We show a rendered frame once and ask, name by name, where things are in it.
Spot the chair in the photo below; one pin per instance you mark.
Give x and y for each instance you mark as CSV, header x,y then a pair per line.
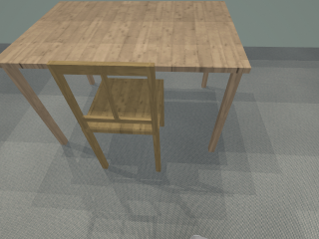
x,y
120,105

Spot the table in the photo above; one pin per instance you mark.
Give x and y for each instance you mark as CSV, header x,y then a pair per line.
x,y
178,36

